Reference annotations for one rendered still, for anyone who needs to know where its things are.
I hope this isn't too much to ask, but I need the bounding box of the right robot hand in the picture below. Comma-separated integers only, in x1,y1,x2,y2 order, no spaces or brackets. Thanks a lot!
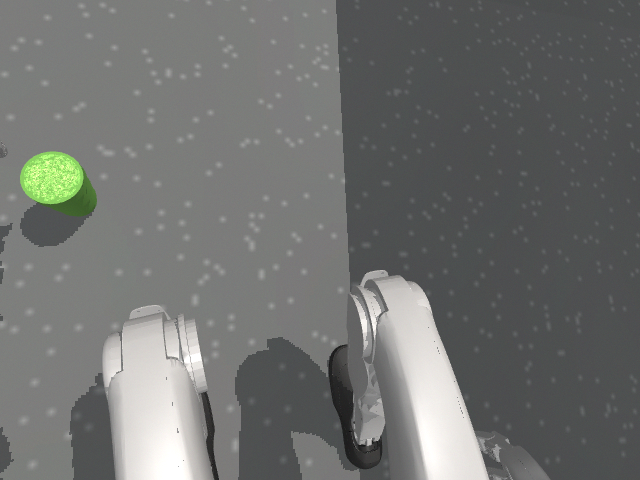
474,431,550,480

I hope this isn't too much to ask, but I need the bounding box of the cup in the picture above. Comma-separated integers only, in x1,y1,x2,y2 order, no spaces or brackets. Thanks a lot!
20,151,97,217

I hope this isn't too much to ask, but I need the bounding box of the right robot foot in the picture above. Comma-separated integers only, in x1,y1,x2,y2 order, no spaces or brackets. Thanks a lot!
329,344,382,469

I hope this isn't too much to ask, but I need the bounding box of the left robot foot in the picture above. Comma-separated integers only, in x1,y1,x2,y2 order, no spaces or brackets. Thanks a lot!
201,392,219,480

